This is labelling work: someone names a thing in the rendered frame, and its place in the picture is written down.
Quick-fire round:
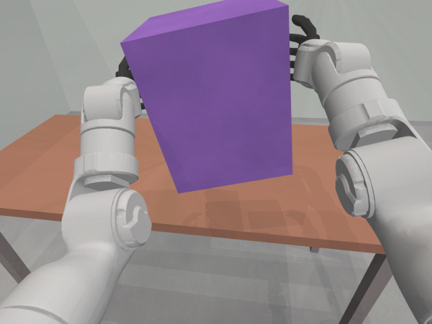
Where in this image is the right robot upper arm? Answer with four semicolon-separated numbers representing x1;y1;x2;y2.
335;136;432;324

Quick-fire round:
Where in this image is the right robot hand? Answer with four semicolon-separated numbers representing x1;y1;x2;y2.
290;15;320;81

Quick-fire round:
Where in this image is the robot right forearm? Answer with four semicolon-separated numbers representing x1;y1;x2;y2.
293;39;432;154

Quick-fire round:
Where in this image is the carton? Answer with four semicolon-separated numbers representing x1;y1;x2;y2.
120;0;293;194

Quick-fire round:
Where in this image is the table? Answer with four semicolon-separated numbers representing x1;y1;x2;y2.
0;114;393;324

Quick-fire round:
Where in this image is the left robot upper arm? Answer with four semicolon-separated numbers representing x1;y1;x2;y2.
0;188;152;324

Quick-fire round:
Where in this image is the left robot hand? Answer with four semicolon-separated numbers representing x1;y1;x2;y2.
115;56;145;110

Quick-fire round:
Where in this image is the robot left forearm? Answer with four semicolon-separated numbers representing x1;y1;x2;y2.
61;77;142;242

